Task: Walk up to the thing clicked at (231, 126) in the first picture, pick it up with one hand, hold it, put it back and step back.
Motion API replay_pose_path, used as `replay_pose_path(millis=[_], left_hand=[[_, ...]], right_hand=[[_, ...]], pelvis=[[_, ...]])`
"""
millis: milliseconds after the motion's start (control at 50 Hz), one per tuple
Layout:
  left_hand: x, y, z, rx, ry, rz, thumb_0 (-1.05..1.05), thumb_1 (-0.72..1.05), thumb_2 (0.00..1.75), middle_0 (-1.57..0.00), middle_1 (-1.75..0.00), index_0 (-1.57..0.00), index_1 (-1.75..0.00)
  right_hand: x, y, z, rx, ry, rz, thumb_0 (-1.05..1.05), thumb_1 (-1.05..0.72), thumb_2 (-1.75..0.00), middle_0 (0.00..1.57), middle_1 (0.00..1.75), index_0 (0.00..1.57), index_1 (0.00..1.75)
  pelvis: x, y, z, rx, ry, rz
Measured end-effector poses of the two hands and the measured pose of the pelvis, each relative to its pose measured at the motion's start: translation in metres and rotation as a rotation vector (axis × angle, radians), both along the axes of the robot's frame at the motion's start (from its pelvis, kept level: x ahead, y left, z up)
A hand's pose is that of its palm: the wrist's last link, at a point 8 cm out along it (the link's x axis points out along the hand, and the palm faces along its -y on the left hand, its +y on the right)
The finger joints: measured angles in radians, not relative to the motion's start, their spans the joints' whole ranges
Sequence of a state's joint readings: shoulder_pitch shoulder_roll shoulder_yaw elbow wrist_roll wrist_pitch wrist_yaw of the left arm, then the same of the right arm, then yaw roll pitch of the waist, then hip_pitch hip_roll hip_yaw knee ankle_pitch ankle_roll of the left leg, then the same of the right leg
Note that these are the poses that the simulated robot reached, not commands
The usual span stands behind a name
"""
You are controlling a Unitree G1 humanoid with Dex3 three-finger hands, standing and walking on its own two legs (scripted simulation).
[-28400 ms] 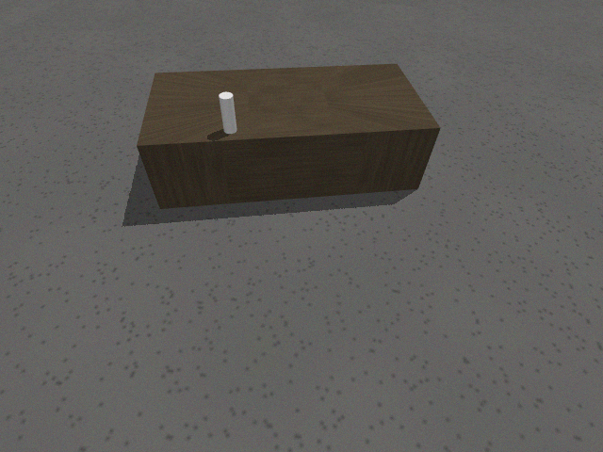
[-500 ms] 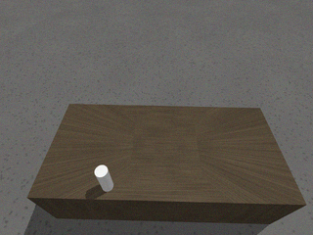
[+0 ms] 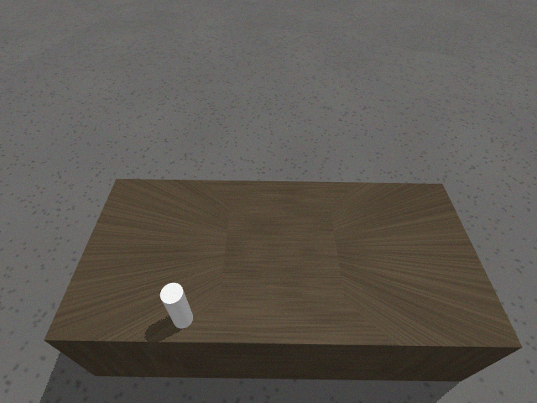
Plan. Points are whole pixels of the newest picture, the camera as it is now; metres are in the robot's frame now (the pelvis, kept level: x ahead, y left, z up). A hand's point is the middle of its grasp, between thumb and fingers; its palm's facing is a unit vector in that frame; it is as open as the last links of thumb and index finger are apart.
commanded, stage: stand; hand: left
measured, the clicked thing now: (177, 306) +0.41 +0.23 -0.34
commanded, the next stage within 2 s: step back in 0.20 s
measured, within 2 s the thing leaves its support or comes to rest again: neither
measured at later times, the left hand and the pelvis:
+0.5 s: hand out of the picture +0.09 +0.31 -0.18, palm faces -0.04 -0.92 -0.39, open 7.4 cm; pelvis -0.06 +0.05 -0.03, yaw +0 degrees
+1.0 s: hand out of the picture -0.03 +0.30 -0.16, palm faces -0.12 -0.91 -0.39, open 7.4 cm; pelvis -0.15 +0.05 -0.02, yaw -6 degrees
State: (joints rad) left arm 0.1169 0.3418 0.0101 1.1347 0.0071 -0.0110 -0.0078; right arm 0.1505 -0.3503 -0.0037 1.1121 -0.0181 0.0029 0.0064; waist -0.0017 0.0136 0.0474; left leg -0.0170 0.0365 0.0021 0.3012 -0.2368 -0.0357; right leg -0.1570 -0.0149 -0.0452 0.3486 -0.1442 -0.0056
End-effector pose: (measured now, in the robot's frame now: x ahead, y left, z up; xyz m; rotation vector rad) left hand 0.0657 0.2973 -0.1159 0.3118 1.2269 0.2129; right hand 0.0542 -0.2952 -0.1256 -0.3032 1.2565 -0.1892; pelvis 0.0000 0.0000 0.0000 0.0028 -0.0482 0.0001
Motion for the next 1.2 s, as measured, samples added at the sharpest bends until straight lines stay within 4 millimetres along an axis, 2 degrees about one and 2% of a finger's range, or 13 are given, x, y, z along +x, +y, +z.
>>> replay_pose_path(millis=[220,360,440,500,540,640,760,840,960,1100,1200], left_hand=[[0.003,0.001,0.000,-0.003,-0.008,0.000,0.01,0.90,0.90,-0.20,-0.30,-0.20,-0.30],[0.003,0.021,-0.003,0.030,-0.037,-0.016,0.01,0.90,0.90,-0.20,-0.30,-0.20,-0.30],[0.008,0.043,-0.010,0.050,-0.062,-0.060,0.01,0.90,0.90,-0.20,-0.30,-0.20,-0.30],[0.015,0.060,-0.022,0.042,-0.104,-0.079,0.01,0.90,0.90,-0.20,-0.30,-0.20,-0.30],[0.015,0.067,-0.026,0.034,-0.117,-0.077,0.01,0.90,0.90,-0.20,-0.30,-0.20,-0.30],[-0.004,0.072,-0.024,0.014,-0.089,-0.078,0.01,0.91,0.90,-0.20,-0.30,-0.20,-0.30],[-0.040,0.072,-0.025,0.009,-0.030,-0.102,0.01,0.91,0.90,-0.20,-0.30,-0.20,-0.30],[-0.059,0.069,-0.024,0.021,-0.015,-0.122,0.01,0.91,0.90,-0.20,-0.30,-0.20,-0.30],[-0.088,0.054,-0.016,0.047,-0.033,-0.136,0.01,0.91,0.90,-0.20,-0.30,-0.20,-0.30],[-0.117,0.047,0.007,0.058,-0.089,-0.119,0.01,0.90,0.90,-0.20,-0.30,-0.20,-0.30],[-0.131,0.053,0.007,0.058,-0.154,-0.115,0.01,0.90,0.90,-0.20,-0.30,-0.20,-0.30]], right_hand=[[-0.001,0.001,0.000,0.002,-0.004,-0.001,0.01,-0.91,-0.89,0.20,0.30,0.20,0.30],[-0.007,-0.003,0.000,-0.035,-0.004,-0.011,0.01,-0.91,-0.89,0.20,0.30,0.20,0.30],[-0.026,0.002,0.003,-0.075,-0.005,-0.018,0.01,-0.91,-0.89,0.20,0.30,0.20,0.30],[-0.051,0.009,0.001,-0.122,0.014,-0.014,0.00,-0.91,-0.89,0.20,0.30,0.20,0.30],[-0.071,0.019,0.002,-0.131,0.049,-0.016,0.00,-0.91,-0.89,0.20,0.30,0.20,0.30],[-0.107,0.040,0.016,-0.124,0.090,-0.040,0.01,-0.91,-0.89,0.20,0.30,0.20,0.30],[-0.116,0.049,0.013,-0.115,0.020,-0.057,0.01,-0.90,-0.89,0.21,0.30,0.21,0.30],[-0.119,0.047,0.004,-0.098,-0.039,-0.054,0.01,-0.90,-0.89,0.21,0.30,0.21,0.30],[-0.128,0.032,-0.014,-0.056,-0.095,-0.065,0.01,-0.90,-0.89,0.21,0.30,0.21,0.30],[-0.147,0.029,-0.006,-0.048,-0.103,-0.038,0.01,-0.91,-0.89,0.20,0.30,0.20,0.30],[-0.171,0.031,-0.005,-0.078,-0.078,0.007,0.01,-0.91,-0.89,0.20,0.30,0.20,0.30]], pelvis=[[-0.002,0.001,0.000,0.002,0.001,-0.004],[-0.031,0.013,-0.008,0.007,0.016,-0.015],[-0.049,0.031,-0.016,0.006,0.029,-0.012],[-0.062,0.047,-0.029,-0.004,0.034,-0.002],[-0.072,0.055,-0.029,0.005,0.020,-0.013],[-0.084,0.063,-0.016,-0.021,0.030,-0.019],[-0.103,0.069,-0.015,-0.023,0.024,-0.058],[-0.119,0.066,-0.021,-0.012,0.020,-0.086],[-0.146,0.053,-0.028,-0.026,0.005,-0.098],[-0.175,0.050,-0.016,0.025,0.021,-0.093],[-0.201,0.056,-0.019,0.017,0.023,-0.058]])
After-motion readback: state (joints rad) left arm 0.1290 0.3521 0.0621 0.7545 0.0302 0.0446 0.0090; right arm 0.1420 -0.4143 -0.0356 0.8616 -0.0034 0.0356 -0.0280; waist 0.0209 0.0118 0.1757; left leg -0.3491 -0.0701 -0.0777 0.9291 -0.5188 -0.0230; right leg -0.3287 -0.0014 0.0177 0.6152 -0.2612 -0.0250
